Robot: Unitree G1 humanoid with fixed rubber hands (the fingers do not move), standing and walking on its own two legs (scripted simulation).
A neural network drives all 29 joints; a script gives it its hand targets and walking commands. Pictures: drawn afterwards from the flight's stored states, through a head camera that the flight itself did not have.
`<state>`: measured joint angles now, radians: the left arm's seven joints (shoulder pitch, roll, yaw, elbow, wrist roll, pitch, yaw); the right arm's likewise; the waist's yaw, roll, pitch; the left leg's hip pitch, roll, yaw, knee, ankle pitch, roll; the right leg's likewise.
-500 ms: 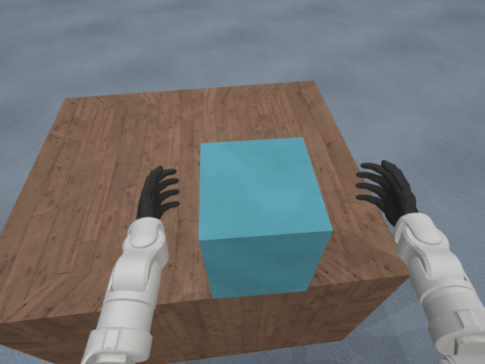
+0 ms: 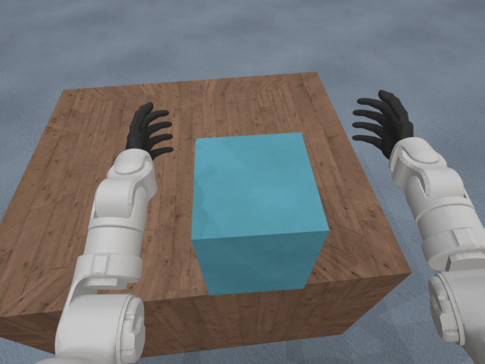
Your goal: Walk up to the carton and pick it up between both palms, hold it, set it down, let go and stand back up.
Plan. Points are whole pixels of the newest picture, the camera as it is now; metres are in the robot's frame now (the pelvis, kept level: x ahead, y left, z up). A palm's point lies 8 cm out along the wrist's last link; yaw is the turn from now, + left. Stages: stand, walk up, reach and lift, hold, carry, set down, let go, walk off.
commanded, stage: reach and lift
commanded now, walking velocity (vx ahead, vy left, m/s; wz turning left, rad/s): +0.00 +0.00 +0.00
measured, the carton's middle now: (252, 217) +0.39 +0.01 -0.04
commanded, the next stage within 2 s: none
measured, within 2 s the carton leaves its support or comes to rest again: neither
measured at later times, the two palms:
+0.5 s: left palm (161, 201) +0.39 +0.17 +0.03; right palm (356, 189) +0.41 -0.19 +0.03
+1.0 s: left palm (174, 214) +0.39 +0.16 -0.02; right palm (350, 200) +0.41 -0.19 -0.02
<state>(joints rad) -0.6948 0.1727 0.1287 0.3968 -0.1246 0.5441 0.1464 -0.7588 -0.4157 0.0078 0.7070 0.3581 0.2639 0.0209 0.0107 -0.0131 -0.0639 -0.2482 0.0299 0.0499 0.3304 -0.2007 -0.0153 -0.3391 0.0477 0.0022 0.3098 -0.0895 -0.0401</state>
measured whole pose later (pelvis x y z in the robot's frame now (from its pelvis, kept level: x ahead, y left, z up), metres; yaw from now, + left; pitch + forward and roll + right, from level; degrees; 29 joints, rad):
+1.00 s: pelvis -0.01 -0.01 -0.04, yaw +2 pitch +23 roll +1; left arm -0.79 0.09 0.07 1.29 -0.15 -0.41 0.15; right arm -0.82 -0.23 0.07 1.28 0.30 -0.36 -0.06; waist 0.00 0.03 -0.23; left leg -0.78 0.03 0.01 0.70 -0.32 -0.03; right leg -0.85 0.03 -0.04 0.66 -0.21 -0.05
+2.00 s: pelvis +0.01 +0.00 +0.00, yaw +4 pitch +16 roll -1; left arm -0.61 -0.10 0.45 1.03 0.40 -0.40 0.14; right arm -0.63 0.04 -0.54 1.11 -0.43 -0.48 -0.06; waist -0.04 0.02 -0.09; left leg -0.45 0.02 -0.02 0.40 -0.22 -0.02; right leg -0.48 0.04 -0.07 0.31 -0.10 -0.04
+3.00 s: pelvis +0.00 +0.00 -0.01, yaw +4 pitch +18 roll -1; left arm -0.66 -0.08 0.42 1.08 0.33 -0.42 0.14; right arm -0.65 0.03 -0.53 1.10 -0.43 -0.49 -0.10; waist -0.04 0.03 -0.13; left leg -0.53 0.02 -0.03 0.40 -0.19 -0.02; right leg -0.55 0.03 -0.08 0.30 -0.07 -0.05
